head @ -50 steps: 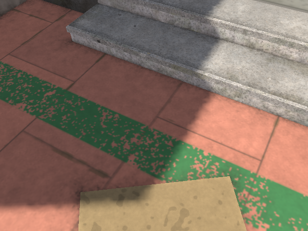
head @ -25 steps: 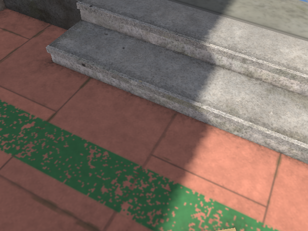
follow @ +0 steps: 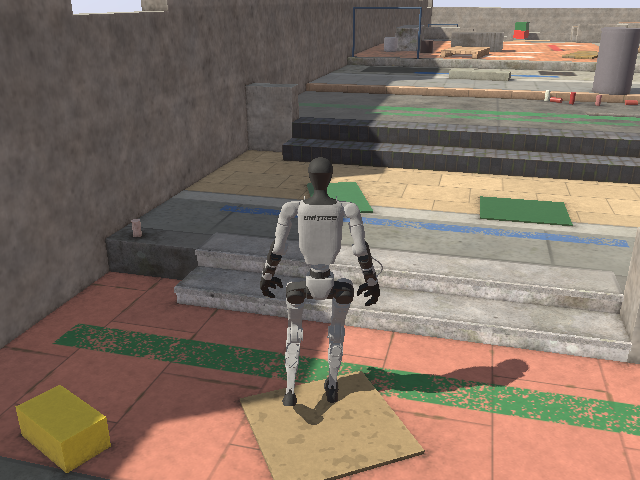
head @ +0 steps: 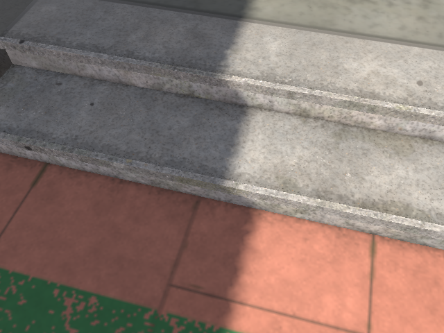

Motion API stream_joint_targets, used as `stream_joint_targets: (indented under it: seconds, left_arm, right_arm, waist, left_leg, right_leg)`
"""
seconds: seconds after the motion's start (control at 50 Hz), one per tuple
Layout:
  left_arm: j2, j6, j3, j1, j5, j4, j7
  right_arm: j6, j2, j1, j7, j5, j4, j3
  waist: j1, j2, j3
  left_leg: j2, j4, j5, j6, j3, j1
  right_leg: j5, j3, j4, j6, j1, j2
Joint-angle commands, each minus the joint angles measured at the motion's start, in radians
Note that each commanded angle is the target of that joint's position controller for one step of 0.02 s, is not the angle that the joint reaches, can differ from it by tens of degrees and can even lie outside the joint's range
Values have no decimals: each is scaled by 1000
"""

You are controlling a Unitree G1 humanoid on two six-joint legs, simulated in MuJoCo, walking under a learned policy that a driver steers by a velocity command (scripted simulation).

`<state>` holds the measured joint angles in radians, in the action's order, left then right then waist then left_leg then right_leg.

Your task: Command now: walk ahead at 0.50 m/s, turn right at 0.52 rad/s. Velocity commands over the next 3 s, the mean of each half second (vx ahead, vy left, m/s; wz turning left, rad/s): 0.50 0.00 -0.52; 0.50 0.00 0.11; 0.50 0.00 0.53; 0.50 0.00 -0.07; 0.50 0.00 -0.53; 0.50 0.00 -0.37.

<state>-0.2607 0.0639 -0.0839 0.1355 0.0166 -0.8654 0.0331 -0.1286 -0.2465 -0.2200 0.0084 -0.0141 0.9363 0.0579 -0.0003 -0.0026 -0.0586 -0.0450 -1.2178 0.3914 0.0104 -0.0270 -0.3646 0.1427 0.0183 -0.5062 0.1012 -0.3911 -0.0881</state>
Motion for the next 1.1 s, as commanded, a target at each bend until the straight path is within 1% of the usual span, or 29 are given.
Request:
stream_joint_targets:
  seconds: [0.02,0.1,0.12,0.18,0.24,0.28,0.34,0.36,0.38,0.4,0.42,0.44,0.46,0.48,0.5,0.56,0.66,0.72,0.78,0.82,0.84,0.86,0.88,0.9,0.92,0.94,0.96,1.0,1.1]
  left_arm:
    - [-91,16,-15,26,-6,66,-10]
    - [-162,20,-32,72,-1,73,-37]
    - [-185,13,-38,154,-33,26,-28]
    - [-144,0,-34,188,-24,33,-16]
    - [-162,-10,-40,224,-37,44,-24]
    - [-177,-11,-45,232,-46,56,-35]
    - [-197,-10,-51,201,-58,78,-45]
    - [-190,-7,-48,198,-56,80,-41]
    - [-128,3,-29,221,-44,79,-32]
    - [-44,10,-6,270,-23,99,-29]
    - [-83,6,-12,380,-19,106,-29]
    - [-129,-10,-12,339,-30,53,-39]
    - [-125,-11,-8,255,-39,54,-29]
    - [-113,-12,-5,212,-45,58,-22]
    - [-107,-17,-4,183,-59,67,-14]
    - [-91,-32,5,173,-66,62,-8]
    - [-52,-23,38,-53,-70,124,7]
    - [-21,-14,63,-144,-53,146,2]
    - [-61,1,59,-137,-47,147,-17]
    - [-93,17,45,5,-52,99,-33]
    - [-126,30,33,118,-69,65,-47]
    - [-199,39,16,237,-90,64,-62]
    - [-277,19,-8,241,-85,57,-55]
    - [-186,4,4,199,-56,67,-46]
    - [-116,4,24,116,-45,79,-43]
    - [-78,8,35,71,-41,83,-42]
    - [-64,17,39,68,-41,77,-45]
    - [-66,36,38,85,-41,58,-49]
    - [-84,52,24,153,-41,32,-50]
  right_arm:
    - [-12,-131,24,12,14,-98,40]
    - [16,-88,110,22,31,-146,33]
    - [56,-43,61,-13,95,-138,6]
    - [82,-69,163,-35,64,-177,1]
    - [74,-96,266,-35,49,-217,-3]
    - [64,-117,272,-35,47,-233,0]
    - [43,-149,149,-29,37,-208,10]
    - [30,-156,42,-21,42,-177,16]
    - [14,-202,-86,-10,62,-148,30]
    - [14,-269,-169,3,80,-149,39]
    - [32,-330,-170,1,66,-125,62]
    - [42,-206,-98,-8,60,-152,40]
    - [43,-135,-51,-13,49,-164,21]
    - [42,-110,-31,-13,53,-159,12]
    - [37,-109,-51,-8,46,-139,7]
    - [10,-111,-132,-18,30,-82,5]
    - [21,-98,-170,-18,21,-34,-3]
    - [28,-131,-216,-14,22,-2,3]
    - [31,-155,-215,-11,22,11,11]
    - [35,-149,-185,-9,13,11,9]
    - [33,-135,-172,-10,4,0,4]
    - [31,-93,-153,-11,-1,-45,-10]
    - [48,0,-298,1,-24,-47,-27]
    - [75,-120,-261,12,19,-16,2]
    - [82,-110,-220,1,32,-17,7]
    - [87,-84,-188,-9,37,-20,4]
    - [94,-78,-164,-18,44,-22,6]
    - [108,-55,-158,-30,51,-26,3]
    - [126,-41,-6,-52,55,-86,4]
  waist:
    - [-14,9,134]
    - [-8,46,85]
    - [-17,63,71]
    - [35,85,45]
    - [79,72,27]
    - [75,72,34]
    - [19,82,50]
    - [-36,44,86]
    - [-79,-59,176]
    - [-68,-226,256]
    - [1,-388,285]
    - [1,-152,158]
    - [-17,-44,73]
    - [-11,-36,48]
    - [-9,-85,34]
    - [0,-120,83]
    - [-21,-102,17]
    - [-44,-112,9]
    - [-22,-105,27]
    - [46,-81,95]
    - [91,-47,167]
    - [139,67,281]
    - [72,283,371]
    - [67,96,281]
    - [32,76,145]
    - [15,82,75]
    - [3,99,36]
    - [-21,91,44]
    - [-8,77,42]
  left_leg:
    - [-78,67,-70,-7,-57,-243]
    - [-53,327,-232,-58,-23,-214]
    - [-53,355,-288,-68,24,-164]
    - [-41,496,-434,-73,26,-149]
    - [-28,602,-440,-77,2,-171]
    - [-20,671,-394,-69,-31,-149]
    - [0,739,-262,-38,-47,16]
    - [19,804,-251,-22,-28,152]
    - [-71,815,-184,8,-106,335]
    - [-298,866,-86,53,-396,518]
    - [-398,975,10,159,-794,588]
    - [-360,977,112,158,-700,500]
    - [-294,976,17,140,-524,390]
    - [-245,986,-138,116,-400,325]
    - [-209,988,-298,109,-313,309]
    - [-176,953,-682,116,-183,356]
    - [-114,1026,-733,143,-89,324]
    - [-100,1009,-795,141,-76,297]
    - [-142,944,-868,138,-132,341]
    - [-118,789,-956,116,-131,345]
    - [-74,646,-874,95,-114,260]
    - [-10,415,-556,73,-80,99]
    - [123,168,131,54,14,-152]
    - [59,89,120,65,-35,-198]
    - [23,94,40,67,-45,-211]
    - [-6,117,-15,58,-36,-197]
    - [-22,132,-47,48,-29,-179]
    - [-28,114,-95,32,-14,-147]
    - [-47,112,-193,0,21,-291]
  right_leg:
    - [-153,-374,271,201,265,261]
    - [-187,-294,309,191,125,217]
    - [-228,-246,293,162,104,167]
    - [-124,-257,283,120,104,143]
    - [-65,-336,252,121,191,176]
    - [-83,-387,182,109,251,198]
    - [-115,-449,51,77,246,202]
    - [-132,-423,-77,56,219,153]
    - [-86,-329,-315,33,154,74]
    - [312,-192,-574,8,-33,-23]
    - [443,-124,-695,-2,-253,-60]
    - [341,-160,-768,0,-304,16]
    - [251,-155,-733,-8,-276,43]
    - [200,-156,-684,-18,-237,66]
    - [183,-154,-644,-28,-223,79]
    - [157,-126,-644,-43,-225,66]
    - [11,6,-355,-95,-247,119]
    - [-37,48,-147,-104,-123,91]
    - [-40,32,-55,-73,-39,79]
    - [-48,31,46,-40,145,55]
    - [-96,-12,70,-16,336,104]
    - [-132,-224,86,22,545,330]
    - [-172,-535,156,137,699,555]
    - [52,-541,199,123,575,506]
    - [172,-429,258,92,442,450]
    - [157,-333,313,70,346,404]
    - [77,-251,341,51,285,373]
    - [-64,-145,352,42,239,346]
    - [-180,-18,353,66,290,363]
